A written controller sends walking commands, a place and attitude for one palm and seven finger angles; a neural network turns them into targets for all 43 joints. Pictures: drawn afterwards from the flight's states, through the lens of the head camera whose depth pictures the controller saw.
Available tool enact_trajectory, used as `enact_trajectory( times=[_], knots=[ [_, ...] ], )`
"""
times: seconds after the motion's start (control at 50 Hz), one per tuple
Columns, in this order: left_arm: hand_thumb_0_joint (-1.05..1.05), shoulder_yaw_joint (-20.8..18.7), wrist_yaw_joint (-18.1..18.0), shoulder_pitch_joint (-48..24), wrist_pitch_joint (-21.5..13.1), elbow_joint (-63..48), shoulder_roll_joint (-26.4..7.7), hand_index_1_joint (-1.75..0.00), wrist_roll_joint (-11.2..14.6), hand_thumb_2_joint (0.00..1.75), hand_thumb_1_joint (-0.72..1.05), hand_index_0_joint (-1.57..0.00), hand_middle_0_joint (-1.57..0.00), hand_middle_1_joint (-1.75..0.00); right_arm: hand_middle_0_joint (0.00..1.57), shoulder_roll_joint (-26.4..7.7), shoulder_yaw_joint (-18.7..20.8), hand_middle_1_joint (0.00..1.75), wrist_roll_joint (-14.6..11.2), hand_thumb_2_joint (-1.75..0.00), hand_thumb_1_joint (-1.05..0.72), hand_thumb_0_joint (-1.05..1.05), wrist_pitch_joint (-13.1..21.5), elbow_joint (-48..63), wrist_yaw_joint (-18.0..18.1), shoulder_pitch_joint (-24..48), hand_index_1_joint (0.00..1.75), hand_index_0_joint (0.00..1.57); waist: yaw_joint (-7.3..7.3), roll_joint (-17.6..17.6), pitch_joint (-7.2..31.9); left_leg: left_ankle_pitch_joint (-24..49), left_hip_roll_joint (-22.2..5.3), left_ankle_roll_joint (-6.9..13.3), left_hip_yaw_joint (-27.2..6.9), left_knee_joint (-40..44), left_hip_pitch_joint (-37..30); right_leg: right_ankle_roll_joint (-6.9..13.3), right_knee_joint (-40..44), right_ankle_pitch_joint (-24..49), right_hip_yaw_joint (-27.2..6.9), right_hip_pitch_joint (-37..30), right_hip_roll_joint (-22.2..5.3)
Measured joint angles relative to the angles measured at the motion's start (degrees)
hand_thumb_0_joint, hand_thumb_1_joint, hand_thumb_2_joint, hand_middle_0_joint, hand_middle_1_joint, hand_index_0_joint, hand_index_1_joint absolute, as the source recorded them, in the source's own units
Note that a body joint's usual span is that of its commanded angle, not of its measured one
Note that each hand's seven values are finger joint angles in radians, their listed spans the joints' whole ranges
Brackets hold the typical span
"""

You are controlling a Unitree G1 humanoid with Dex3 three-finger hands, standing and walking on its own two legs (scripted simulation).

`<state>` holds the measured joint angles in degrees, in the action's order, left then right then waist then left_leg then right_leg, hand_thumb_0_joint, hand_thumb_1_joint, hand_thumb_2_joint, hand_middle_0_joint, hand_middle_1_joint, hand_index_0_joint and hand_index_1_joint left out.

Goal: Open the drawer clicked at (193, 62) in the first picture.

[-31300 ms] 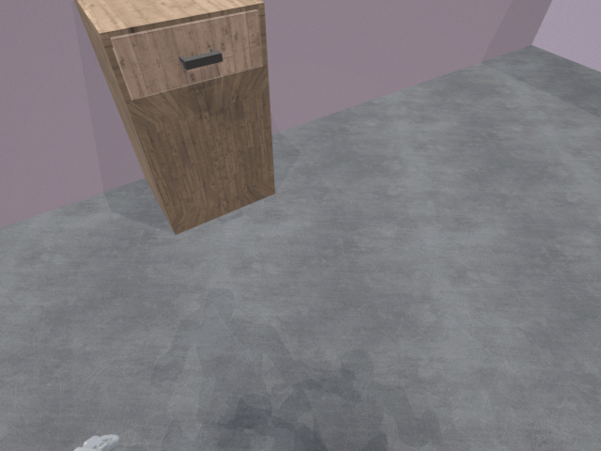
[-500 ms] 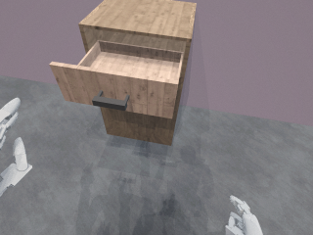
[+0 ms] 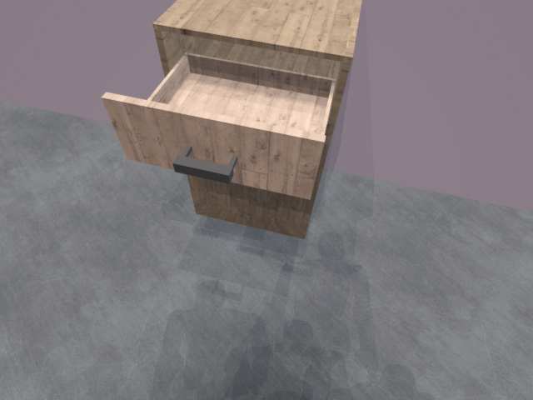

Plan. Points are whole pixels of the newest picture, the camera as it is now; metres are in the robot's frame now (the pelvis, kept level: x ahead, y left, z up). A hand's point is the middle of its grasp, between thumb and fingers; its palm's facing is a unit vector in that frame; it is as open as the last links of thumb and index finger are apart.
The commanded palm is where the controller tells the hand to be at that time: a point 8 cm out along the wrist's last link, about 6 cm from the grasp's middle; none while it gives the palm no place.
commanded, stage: let the arm hang, fingers relaxed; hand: left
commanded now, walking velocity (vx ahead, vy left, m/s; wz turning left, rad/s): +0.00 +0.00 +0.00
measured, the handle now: (207, 161) +0.56 +0.17 -0.03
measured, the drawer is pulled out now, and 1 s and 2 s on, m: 0.29 0.29 0.29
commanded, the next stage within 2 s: look to check the result in 0.58 s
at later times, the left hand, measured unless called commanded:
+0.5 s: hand out of the picture -0.01 +0.16 -0.18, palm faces +0.02 -0.99 -0.17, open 7.3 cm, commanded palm none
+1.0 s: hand out of the picture -0.02 +0.14 -0.18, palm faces +0.03 -0.99 -0.15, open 7.4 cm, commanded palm none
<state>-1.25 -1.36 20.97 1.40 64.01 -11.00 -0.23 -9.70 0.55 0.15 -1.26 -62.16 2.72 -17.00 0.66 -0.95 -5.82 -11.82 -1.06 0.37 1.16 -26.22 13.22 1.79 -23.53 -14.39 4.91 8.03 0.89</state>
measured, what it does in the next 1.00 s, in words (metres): stands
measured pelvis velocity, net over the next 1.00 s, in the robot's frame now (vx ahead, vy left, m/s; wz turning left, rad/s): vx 0.01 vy -0.01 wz -0.02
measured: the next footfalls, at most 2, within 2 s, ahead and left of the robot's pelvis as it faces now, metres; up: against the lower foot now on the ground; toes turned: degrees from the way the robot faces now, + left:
none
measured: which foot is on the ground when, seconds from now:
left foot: down 0.00-1.00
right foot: down 0.00-1.00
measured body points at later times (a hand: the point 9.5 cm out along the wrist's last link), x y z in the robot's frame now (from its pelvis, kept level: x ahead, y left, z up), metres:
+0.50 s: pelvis +0.00 +0.00 +0.00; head +0.01 +0.00 +0.45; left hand -0.01 +0.21 -0.16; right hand -0.04 -0.19 -0.16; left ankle +0.02 +0.11 -0.74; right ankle -0.02 -0.10 -0.74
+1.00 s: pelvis +0.01 -0.01 +0.00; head +0.03 -0.01 +0.45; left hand -0.02 +0.19 -0.16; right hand -0.02 -0.21 -0.16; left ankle +0.02 +0.11 -0.74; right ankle -0.02 -0.10 -0.74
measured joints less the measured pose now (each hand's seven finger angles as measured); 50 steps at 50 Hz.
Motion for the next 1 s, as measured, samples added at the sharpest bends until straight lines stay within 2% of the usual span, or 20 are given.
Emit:
enact_trajectory(
  times=[0.22,0.4,1.0],
  knots=[
    [0.0,1.1,-0.6,-2.8,-1.1,2.0,3.3,-0.3,0.0,0.9,0.92,-0.2,-0.2,-0.3,0.2,3.8,-0.8,0.3,0.2,-0.9,-0.92,0.01,0.1,-3.0,-0.2,0.4,0.3,0.2,-0.61,1.7,1.8,1.0,0.7,0.5,0.9,2.1,-1.9,-0.5,0.3,0.3,-0.8,-0.9,-0.8],
    [0.01,0.9,-0.9,-4.7,-1.5,1.1,4.4,-0.3,-0.2,0.9,0.93,-0.2,-0.2,-0.3,0.2,5.4,-0.2,0.3,0.2,-0.9,-0.92,0.01,0.7,-3.7,-0.4,-0.9,0.3,0.2,-1.47,1.1,2.9,0.9,0.6,0.3,1.3,2.2,-2.1,-0.3,-0.4,-0.1,-1.3,-0.5,-0.7],
    [0.0,0.8,-0.9,-2.7,-1.9,1.0,4.9,-0.3,0.1,0.9,0.91,-0.2,-0.2,-0.3,0.2,4.6,0.3,0.3,0.2,-0.9,-0.92,0.0,0.8,-3.5,0.1,0.3,0.3,0.2,-0.95,0.6,2.0,0.1,-0.5,-0.8,1.0,2.0,-2.2,0.7,0.4,-0.4,-1.0,-1.1,0.5]
  ],
)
